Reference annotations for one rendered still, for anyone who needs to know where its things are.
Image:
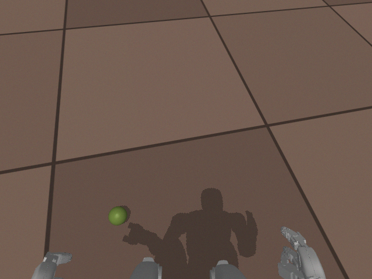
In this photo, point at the ball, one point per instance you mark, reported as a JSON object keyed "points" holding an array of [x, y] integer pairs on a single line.
{"points": [[117, 215]]}

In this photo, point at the right robot hand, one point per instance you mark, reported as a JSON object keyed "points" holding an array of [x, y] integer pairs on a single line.
{"points": [[305, 263]]}

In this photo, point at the left robot hand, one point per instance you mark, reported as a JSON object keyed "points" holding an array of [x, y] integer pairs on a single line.
{"points": [[47, 269]]}

